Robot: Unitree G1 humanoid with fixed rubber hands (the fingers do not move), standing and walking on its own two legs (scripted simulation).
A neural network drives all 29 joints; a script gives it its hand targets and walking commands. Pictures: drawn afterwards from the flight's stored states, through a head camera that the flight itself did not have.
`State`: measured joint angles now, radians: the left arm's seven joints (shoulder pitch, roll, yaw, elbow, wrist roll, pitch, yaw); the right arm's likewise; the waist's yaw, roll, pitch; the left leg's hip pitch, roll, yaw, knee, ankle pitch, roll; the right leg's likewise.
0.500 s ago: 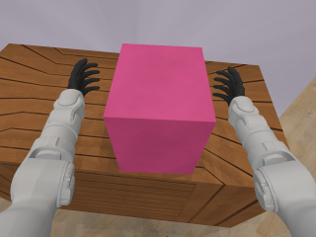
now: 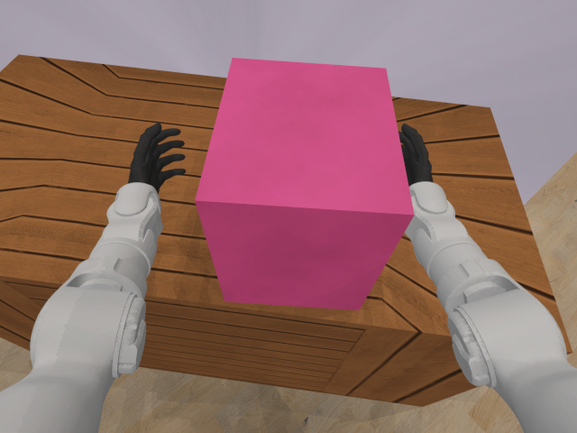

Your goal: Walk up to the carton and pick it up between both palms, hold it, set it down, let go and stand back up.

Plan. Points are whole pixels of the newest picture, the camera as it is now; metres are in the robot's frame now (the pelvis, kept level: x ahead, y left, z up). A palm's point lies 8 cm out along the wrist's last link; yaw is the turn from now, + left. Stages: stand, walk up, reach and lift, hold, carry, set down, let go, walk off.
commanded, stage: reach and lift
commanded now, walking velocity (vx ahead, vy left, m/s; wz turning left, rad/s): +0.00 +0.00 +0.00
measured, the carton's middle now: (300, 192) +0.45 +0.00 +0.04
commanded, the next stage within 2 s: none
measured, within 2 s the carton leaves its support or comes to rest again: leaves its support in 1.86 s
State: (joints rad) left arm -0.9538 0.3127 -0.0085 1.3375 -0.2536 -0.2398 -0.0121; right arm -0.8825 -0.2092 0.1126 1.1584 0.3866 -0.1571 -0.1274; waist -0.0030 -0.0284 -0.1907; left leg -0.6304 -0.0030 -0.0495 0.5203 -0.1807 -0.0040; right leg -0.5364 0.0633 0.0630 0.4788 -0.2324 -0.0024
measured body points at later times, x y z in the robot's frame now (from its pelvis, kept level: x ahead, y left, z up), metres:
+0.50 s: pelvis +0.01 +0.01 +0.01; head +0.06 +0.03 +0.46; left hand +0.45 +0.17 +0.09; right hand +0.43 -0.15 +0.09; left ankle +0.03 +0.11 -0.73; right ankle -0.02 -0.12 -0.73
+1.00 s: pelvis +0.02 +0.00 +0.02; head +0.06 +0.03 +0.47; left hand +0.44 +0.17 +0.09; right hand +0.43 -0.15 +0.09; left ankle +0.03 +0.11 -0.73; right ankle -0.02 -0.12 -0.73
